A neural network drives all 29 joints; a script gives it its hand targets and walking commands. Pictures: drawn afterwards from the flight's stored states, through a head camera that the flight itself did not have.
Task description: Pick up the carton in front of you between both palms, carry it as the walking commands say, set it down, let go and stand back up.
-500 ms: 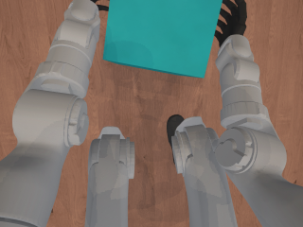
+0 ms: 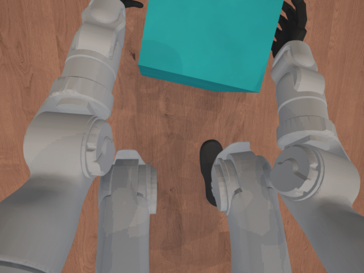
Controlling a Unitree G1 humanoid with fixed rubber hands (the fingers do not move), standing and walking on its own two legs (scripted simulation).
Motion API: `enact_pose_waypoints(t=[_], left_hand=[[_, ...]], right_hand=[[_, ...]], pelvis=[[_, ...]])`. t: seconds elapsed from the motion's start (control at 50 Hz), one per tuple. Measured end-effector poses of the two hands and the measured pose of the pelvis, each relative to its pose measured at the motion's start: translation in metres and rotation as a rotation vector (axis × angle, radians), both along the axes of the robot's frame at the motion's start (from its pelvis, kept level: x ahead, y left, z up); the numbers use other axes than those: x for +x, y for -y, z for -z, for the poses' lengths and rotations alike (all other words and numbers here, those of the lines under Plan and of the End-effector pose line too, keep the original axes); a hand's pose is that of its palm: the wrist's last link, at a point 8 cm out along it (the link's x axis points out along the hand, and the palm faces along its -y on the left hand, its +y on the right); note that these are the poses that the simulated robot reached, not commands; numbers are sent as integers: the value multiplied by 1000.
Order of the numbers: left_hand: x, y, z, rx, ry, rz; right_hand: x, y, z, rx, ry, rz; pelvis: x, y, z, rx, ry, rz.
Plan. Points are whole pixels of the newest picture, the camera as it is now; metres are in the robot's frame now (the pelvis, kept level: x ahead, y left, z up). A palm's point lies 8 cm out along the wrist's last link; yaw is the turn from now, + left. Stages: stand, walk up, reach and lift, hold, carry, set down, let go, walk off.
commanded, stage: set down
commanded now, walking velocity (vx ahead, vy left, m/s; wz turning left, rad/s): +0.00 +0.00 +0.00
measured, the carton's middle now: (197, 34) +0.53 -0.05 -0.26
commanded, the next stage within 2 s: let go in 1.46 s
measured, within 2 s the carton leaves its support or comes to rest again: neither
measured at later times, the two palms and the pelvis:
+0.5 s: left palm out of the picture +0.56 +0.16 -0.18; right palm (301, 55) +0.48 -0.23 -0.17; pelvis -0.02 -0.01 -0.01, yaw +1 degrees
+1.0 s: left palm out of the picture +0.58 +0.16 -0.01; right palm out of the picture +0.48 -0.21 -0.01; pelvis -0.01 -0.02 +0.10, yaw +2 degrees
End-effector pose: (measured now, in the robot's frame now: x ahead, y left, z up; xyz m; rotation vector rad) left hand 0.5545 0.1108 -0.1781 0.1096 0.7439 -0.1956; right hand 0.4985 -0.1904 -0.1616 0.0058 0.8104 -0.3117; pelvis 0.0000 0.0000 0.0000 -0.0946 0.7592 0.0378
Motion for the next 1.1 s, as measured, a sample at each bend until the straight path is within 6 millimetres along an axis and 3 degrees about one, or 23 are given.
enact_pose_waypoints(t=[0.2, 0.32, 0.4, 0.5, 0.62, 0.82, 1.1], left_hand=[[-1, -3, 4, 17, 21, 27], [-12, -40, 26, 82, -2, -56], [-8, -53, 23, 96, 26, -65], [8, -45, -1, 80, 88, -60], [19, -35, -46, 90, 132, -61], [17, -43, -119, 95, 82, -86], [21, -53, -195, 88, 101, -62]], right_hand=[[-4, 1, 3, -3, 17, 3], [-24, 18, 19, -38, -24, 29], [-25, 33, 18, -44, 8, 43], [-18, 35, 7, -31, 61, 49], [-13, 22, -26, 2, 140, 55], [-23, 23, -96, -4, 146, 76], [-21, 24, -179, -20, 163, 70]], pelvis=[[-4, 1, 3, -4, 26, -5], [-11, 4, 3, -6, 54, -9], [-15, 6, 6, -4, 68, -9], [-20, 10, 7, 3, 80, -8], [-22, 14, -5, 18, 80, 9], [-16, 16, -58, 36, 20, 13], [-2, 14, -127, 35, -66, 4]])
